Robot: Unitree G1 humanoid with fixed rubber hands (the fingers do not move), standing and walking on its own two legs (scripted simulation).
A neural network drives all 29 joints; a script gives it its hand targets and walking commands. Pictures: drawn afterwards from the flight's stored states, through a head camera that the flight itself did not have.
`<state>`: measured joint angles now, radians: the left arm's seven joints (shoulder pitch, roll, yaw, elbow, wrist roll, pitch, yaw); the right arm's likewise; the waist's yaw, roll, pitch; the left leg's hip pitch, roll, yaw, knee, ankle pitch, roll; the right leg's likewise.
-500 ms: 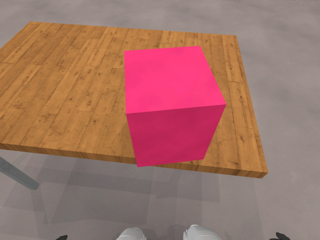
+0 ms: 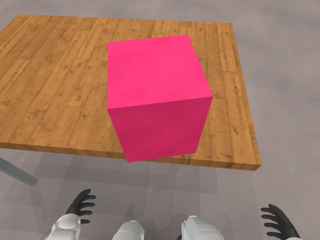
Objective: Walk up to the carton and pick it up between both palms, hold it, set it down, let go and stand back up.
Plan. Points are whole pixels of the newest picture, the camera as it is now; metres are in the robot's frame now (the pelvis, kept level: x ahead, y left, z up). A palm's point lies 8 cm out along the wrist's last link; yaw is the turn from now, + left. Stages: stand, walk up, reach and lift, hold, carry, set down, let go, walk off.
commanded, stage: reach and lift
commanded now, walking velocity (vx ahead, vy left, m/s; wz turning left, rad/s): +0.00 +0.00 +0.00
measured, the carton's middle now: (155, 102) +0.43 +0.04 +0.06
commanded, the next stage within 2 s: none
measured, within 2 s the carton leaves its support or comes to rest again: neither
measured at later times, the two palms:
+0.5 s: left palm (55, 232) +0.13 +0.27 -0.04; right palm out of the picture +0.11 -0.23 -0.04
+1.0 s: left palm (67, 209) +0.17 +0.23 +0.01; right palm (276, 211) +0.17 -0.22 +0.02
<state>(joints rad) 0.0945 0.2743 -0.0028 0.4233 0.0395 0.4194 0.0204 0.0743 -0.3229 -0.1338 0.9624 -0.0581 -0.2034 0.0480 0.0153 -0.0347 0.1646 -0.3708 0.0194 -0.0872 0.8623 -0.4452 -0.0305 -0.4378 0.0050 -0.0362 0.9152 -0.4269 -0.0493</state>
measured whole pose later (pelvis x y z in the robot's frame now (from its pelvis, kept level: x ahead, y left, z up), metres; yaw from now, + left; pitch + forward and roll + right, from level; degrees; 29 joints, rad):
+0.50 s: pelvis -0.02 +0.03 +0.03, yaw +0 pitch -6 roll +0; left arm 0.20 0.23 0.00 0.42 -0.01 0.24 0.08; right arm 0.22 -0.25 -0.07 0.77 -0.06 -0.21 0.09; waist 0.02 -0.04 0.10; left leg -0.24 0.02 -0.09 0.63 -0.30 -0.03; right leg -0.27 0.00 -0.04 0.61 -0.24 -0.02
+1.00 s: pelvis -0.02 +0.02 +0.03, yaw +0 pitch -6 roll +0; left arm 0.20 0.15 0.00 0.27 -0.09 0.15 0.14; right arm 0.22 -0.24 -0.03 0.42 0.03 -0.12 0.08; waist 0.02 -0.04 0.04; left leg -0.22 0.03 -0.08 0.59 -0.29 -0.03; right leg -0.26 0.01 -0.04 0.60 -0.24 -0.03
